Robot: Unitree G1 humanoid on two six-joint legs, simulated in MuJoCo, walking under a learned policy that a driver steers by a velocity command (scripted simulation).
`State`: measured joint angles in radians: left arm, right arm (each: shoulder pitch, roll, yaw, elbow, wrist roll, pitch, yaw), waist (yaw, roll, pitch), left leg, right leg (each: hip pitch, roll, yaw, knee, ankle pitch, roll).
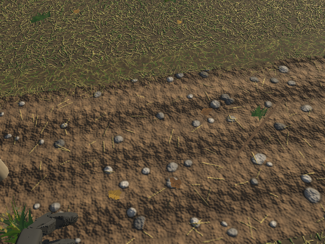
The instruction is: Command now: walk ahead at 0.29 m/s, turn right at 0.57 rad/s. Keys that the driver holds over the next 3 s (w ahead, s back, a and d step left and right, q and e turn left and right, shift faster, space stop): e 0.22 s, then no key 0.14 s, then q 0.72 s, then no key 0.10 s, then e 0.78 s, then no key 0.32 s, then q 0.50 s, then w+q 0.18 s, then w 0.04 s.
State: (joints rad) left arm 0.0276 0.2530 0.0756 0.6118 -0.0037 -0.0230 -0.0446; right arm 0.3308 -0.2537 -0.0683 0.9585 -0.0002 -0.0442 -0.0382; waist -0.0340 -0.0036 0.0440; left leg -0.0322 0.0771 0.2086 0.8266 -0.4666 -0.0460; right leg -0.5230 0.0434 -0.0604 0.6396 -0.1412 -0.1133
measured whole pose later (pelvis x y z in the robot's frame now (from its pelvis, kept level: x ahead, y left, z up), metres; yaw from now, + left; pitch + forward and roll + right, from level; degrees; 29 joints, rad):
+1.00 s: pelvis +0.17 +0.07 +0.03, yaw +3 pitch +2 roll +0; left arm 0.19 0.29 0.09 0.70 -0.01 0.03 0.04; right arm 0.11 -0.31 -0.08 0.64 0.03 0.05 0.02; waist 0.03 0.00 0.07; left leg -0.44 0.00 0.00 0.82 -0.41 -0.05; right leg -0.19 -0.04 -0.05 0.52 -0.36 0.01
